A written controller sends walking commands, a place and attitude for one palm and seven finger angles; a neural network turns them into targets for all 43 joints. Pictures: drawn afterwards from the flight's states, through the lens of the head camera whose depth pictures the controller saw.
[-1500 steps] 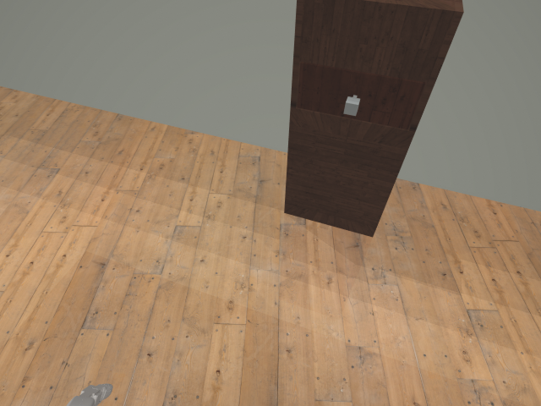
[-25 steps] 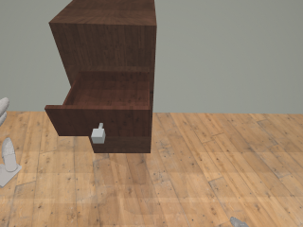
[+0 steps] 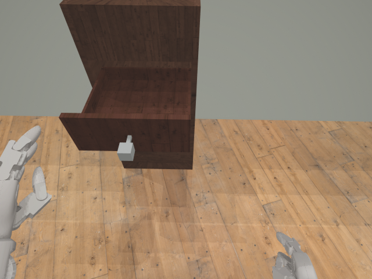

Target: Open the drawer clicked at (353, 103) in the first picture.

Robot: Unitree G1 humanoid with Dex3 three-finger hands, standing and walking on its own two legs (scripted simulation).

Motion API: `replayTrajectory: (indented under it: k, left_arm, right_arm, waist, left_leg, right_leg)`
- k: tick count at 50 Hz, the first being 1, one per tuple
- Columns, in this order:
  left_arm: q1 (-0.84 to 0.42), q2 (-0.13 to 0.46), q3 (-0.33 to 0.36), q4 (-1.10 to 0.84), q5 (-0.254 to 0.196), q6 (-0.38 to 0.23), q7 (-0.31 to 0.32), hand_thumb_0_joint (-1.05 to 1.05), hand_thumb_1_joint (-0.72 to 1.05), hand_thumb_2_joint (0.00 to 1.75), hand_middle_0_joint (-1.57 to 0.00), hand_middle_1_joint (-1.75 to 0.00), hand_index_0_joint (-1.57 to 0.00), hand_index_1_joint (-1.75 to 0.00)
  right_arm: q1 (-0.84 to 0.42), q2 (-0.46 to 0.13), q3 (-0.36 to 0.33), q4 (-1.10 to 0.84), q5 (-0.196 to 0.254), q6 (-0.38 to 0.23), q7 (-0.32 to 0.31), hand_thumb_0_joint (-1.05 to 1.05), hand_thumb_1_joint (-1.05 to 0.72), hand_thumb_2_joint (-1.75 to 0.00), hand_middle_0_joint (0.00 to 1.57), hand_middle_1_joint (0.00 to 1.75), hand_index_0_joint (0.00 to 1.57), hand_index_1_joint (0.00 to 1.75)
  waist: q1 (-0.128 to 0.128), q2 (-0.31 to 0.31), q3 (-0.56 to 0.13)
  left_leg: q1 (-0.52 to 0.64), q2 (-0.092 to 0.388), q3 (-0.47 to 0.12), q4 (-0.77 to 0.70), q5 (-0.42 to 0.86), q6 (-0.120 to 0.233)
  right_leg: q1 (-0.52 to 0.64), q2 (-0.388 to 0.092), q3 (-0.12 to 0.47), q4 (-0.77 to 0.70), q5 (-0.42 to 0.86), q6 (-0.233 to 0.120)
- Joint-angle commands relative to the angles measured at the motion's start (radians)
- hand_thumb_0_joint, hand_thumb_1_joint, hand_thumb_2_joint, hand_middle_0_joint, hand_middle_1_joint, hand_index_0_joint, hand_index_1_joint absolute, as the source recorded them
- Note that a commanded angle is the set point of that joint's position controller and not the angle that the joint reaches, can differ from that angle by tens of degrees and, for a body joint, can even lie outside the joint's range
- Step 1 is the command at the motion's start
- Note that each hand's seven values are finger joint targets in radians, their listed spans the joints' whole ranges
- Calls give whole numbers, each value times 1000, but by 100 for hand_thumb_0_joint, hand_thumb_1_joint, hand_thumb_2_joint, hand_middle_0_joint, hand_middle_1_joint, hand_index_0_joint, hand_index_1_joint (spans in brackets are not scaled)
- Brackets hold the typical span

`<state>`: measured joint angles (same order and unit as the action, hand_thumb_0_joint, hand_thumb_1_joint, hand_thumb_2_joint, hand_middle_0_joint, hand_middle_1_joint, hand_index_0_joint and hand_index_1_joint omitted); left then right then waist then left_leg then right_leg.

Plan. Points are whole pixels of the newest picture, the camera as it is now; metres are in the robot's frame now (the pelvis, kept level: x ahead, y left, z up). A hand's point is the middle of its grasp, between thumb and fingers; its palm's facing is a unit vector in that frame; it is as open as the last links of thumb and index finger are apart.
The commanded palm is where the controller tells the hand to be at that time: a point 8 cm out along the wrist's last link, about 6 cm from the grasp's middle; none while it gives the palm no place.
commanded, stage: let the arm hang, fingers relaxed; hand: left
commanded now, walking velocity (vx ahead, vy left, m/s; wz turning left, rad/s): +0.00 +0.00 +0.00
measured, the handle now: (127, 146) +0.49 +0.21 -0.08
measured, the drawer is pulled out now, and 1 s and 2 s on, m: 0.30 0.30 0.30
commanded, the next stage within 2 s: look to check the result in 1.04 s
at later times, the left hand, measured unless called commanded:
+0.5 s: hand out of the picture +0.01 +0.19 -0.16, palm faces +0.03 -0.97 -0.23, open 7.2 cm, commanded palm none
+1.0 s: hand out of the picture +0.01 +0.15 -0.17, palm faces +0.03 -0.99 -0.16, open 7.3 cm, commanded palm none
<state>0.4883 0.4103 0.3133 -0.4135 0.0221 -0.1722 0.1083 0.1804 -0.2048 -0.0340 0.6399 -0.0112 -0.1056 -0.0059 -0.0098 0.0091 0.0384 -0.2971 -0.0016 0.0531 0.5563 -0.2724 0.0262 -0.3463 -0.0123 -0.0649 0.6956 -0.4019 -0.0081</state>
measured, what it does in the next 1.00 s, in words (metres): stands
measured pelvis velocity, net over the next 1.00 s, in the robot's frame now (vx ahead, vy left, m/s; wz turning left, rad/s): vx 0.02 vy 0.00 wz -0.02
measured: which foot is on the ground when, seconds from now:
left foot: down 0.00-1.00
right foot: down 0.00-1.00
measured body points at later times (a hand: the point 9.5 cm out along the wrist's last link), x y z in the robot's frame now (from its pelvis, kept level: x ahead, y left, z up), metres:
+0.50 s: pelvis +0.02 +0.00 +0.01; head +0.05 +0.00 +0.46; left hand +0.01 +0.24 -0.15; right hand +0.00 -0.24 -0.15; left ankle +0.01 +0.10 -0.73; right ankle +0.02 -0.11 -0.73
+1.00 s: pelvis +0.02 +0.00 +0.01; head +0.03 +0.00 +0.46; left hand +0.01 +0.21 -0.15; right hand -0.02 -0.20 -0.15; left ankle +0.01 +0.10 -0.73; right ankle +0.02 -0.11 -0.73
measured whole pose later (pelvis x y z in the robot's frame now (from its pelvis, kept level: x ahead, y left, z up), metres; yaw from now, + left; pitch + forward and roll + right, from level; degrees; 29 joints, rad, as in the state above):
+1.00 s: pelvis +0.02 +0.00 +0.01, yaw -1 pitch -2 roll +0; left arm 0.29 0.11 0.01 1.14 0.01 0.00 0.03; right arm 0.32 -0.10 0.00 1.15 -0.01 0.00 -0.04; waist -0.01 0.01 0.07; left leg -0.13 0.02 0.07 0.41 -0.24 0.01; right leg -0.14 0.01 -0.06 0.40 -0.22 -0.02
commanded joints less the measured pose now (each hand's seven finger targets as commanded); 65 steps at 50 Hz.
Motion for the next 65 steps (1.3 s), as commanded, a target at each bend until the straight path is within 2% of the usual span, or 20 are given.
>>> replayTrajectory:
  k: [1,2,3,4,5,6,7,9,10,11,12,14,15,17,20,24,27,34,46,65]
  left_arm:
    - [-8,-128,-227,554,29,168,-92,0,90,90,-20,-30,-20,-30]
    - [-20,-79,-217,617,29,164,-92,0,90,90,-20,-30,-20,-30]
    - [-70,-35,-210,686,25,164,-100,0,90,90,-20,-30,-20,-30]
    - [-130,-28,-218,744,18,172,-103,0,90,90,-20,-30,-20,-30]
    - [-175,-36,-220,804,15,183,-95,0,90,90,-20,-30,-20,-30]
    - [-187,-43,-223,862,12,185,-92,0,90,90,-20,-30,-20,-30]
    - [-201,-39,-228,914,11,185,-90,0,90,90,-20,-30,-20,-30]
    - [-230,-55,-243,1009,2,183,-87,0,90,90,-20,-30,-20,-30]
    - [-206,-66,-248,1057,-2,182,-87,0,90,90,-20,-30,-20,-30]
    - [-190,-87,-253,1110,-6,182,-86,0,90,90,-20,-30,-20,-30]
    - [-175,-94,-257,1160,-8,179,-86,0,90,90,-20,-30,-20,-30]
    - [-128,-141,-243,1226,-5,173,-81,0,90,90,-20,-30,-20,-30]
    - [-139,-130,-249,1252,-6,171,-81,0,90,90,-20,-30,-20,-30]
    - [-152,-132,-260,1308,-10,168,-83,0,90,90,-20,-30,-20,-30]
    - [-160,-132,-268,1370,-11,168,-80,0,90,90,-20,-30,-20,-30]
    - [-158,-141,-282,1444,-14,175,-79,0,90,90,-20,-30,-20,-30]
    - [-149,-145,-286,1481,-14,175,-76,0,90,90,-20,-30,-20,-30]
    - [-136,-163,-291,1522,-13,171,-71,0,90,90,-20,-30,-20,-30]
    - [-118,-196,-287,1544,-12,164,-66,0,90,90,-20,-30,-20,-30]
    - [-93,-215,-290,1561,-12,162,-63,0,90,90,-20,-30,-20,-30]
  right_arm:
    - [44,-123,-34,-6,6,41,10,0,-90,-90,20,30,20,30]
    - [40,-105,-27,-4,14,47,13,0,-90,-90,20,30,20,30]
    - [48,-97,-23,16,16,57,16,0,-90,-90,20,30,20,30]
    - [52,-106,-23,37,9,78,13,0,-90,-90,20,30,20,30]
    - [26,-107,-26,55,-4,103,9,0,-90,-90,20,30,20,30]
    - [4,-98,-19,78,-10,114,6,0,-90,-90,20,30,20,30]
    - [10,-85,-11,98,-13,118,6,0,-90,-90,20,30,20,30]
    - [61,-66,3,159,-10,115,3,0,-90,-90,20,30,20,30]
    - [71,-69,10,185,-9,108,2,0,-90,-90,20,30,20,30]
    - [77,-72,14,209,-10,101,-5,0,-90,-90,20,30,20,30]
    - [76,-71,17,232,-7,97,-12,0,-90,-90,20,30,20,30]
    - [92,-45,6,252,-10,92,-26,0,-90,-90,20,30,20,30]
    - [108,-49,8,263,-4,94,-30,0,-90,-90,20,30,20,30]
    - [144,-45,9,298,2,94,-35,0,-90,-90,20,30,20,30]
    - [170,-49,10,333,6,99,-38,0,-90,-90,20,30,20,30]
    - [188,-45,20,383,6,106,-41,0,-90,-90,20,30,20,30]
    - [201,-38,24,413,6,105,-40,0,-90,-90,20,30,20,30]
    - [206,-13,23,454,5,106,-38,0,-90,-90,20,30,20,30]
    - [230,29,24,487,4,100,-43,0,-90,-90,20,30,20,30]
    - [252,32,21,492,6,99,-46,0,-90,-90,20,30,20,30]
  waist:
    - [9,-132,-185]
    - [16,-288,-205]
    - [0,-355,-170]
    - [-12,-350,-73]
    - [-3,-383,12]
    - [5,-335,78]
    - [0,-268,92]
    - [-20,-63,70]
    - [-5,83,50]
    - [3,172,28]
    - [12,218,13]
    - [24,239,-79]
    - [19,182,-101]
    - [10,126,-129]
    - [4,28,-78]
    - [4,-1,37]
    - [7,-16,55]
    - [7,-46,74]
    - [6,23,80]
    - [4,2,80]
  left_leg:
    - [58,132,-94,42,460,35]
    - [-67,76,-58,89,231,8]
    - [-89,28,-35,94,-2,-11]
    - [-37,14,-41,81,-111,-9]
    - [-50,11,-28,120,-111,-7]
    - [-60,13,-28,123,-119,-6]
    - [-39,15,-31,85,-91,-7]
    - [81,48,-60,-50,91,1]
    - [87,73,-112,-104,172,14]
    - [60,105,-147,-147,164,31]
    - [39,115,-156,-172,171,39]
    - [82,106,-117,-159,224,35]
    - [115,109,-113,-136,275,31]
    - [146,104,-93,-129,285,23]
    - [152,109,-88,-143,274,17]
    - [119,107,-87,-188,195,16]
    - [126,109,-88,-210,175,20]
    - [132,101,-78,-229,111,19]
    - [127,98,-69,-229,129,14]
    - [137,100,-76,-225,133,15]
  right_leg:
    - [159,-64,40,-178,401,-11]
    - [282,-151,147,-168,596,-49]
    - [242,-239,202,-206,546,-100]
    - [103,-245,196,-271,346,-117]
    - [38,-207,199,-319,219,-119]
    - [6,-202,214,-345,207,-123]
    - [7,-192,210,-345,230,-118]
    - [-27,-136,172,-315,149,-79]
    - [12,-84,136,-272,154,-53]
    - [75,-54,110,-252,164,-38]
    - [139,-46,96,-250,203,-33]
    - [223,-50,80,-261,289,-39]
    - [238,-55,78,-267,338,-40]
    - [260,-72,78,-291,378,-45]
    - [240,-76,74,-308,401,-47]
    - [198,-78,80,-346,330,-44]
    - [189,-75,82,-358,295,-40]
    - [164,-74,96,-381,239,-35]
    - [169,-73,98,-383,265,-37]
    - [151,-71,93,-380,252,-36]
